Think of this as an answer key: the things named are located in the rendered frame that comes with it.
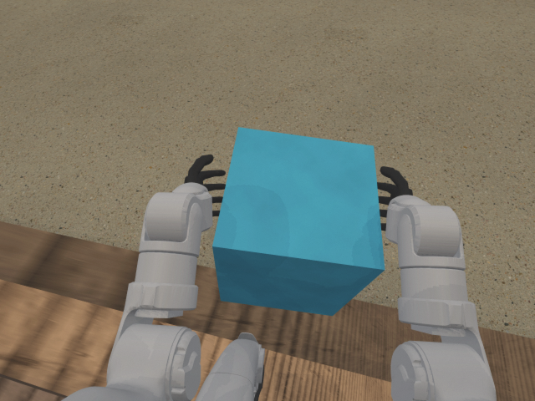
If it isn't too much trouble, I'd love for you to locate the robot right upper arm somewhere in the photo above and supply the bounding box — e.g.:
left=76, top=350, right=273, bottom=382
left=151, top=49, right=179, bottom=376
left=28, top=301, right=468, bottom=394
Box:
left=390, top=341, right=496, bottom=401

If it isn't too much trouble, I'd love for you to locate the robot left upper arm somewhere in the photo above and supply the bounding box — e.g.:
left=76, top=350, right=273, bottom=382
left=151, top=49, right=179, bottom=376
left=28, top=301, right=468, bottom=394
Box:
left=61, top=323, right=201, bottom=401

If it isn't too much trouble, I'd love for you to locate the left robot thigh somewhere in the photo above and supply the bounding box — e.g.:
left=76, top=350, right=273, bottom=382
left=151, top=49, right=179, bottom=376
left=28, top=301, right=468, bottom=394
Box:
left=196, top=339, right=265, bottom=401

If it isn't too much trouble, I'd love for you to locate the robot left forearm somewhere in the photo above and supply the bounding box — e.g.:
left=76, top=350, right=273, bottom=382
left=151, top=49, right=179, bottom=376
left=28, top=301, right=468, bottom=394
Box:
left=107, top=182, right=213, bottom=383

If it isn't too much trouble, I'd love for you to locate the left robot shin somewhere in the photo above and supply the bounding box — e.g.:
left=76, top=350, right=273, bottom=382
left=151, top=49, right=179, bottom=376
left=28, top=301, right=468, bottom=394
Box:
left=238, top=332, right=259, bottom=398

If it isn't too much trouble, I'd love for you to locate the robot right forearm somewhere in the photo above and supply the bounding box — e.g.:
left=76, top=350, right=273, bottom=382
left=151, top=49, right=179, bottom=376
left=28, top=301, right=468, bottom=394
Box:
left=385, top=195, right=497, bottom=401

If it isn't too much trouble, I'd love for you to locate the carton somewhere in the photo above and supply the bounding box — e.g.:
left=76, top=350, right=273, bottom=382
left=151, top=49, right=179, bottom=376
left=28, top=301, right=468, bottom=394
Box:
left=212, top=127, right=385, bottom=316

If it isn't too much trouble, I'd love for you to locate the left robot hand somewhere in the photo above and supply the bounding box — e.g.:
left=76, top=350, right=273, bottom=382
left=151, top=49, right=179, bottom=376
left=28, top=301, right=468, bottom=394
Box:
left=184, top=155, right=226, bottom=216

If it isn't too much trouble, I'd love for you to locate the right robot hand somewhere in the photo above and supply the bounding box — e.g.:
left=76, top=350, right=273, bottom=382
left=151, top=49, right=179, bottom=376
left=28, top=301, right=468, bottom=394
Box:
left=377, top=166, right=413, bottom=231

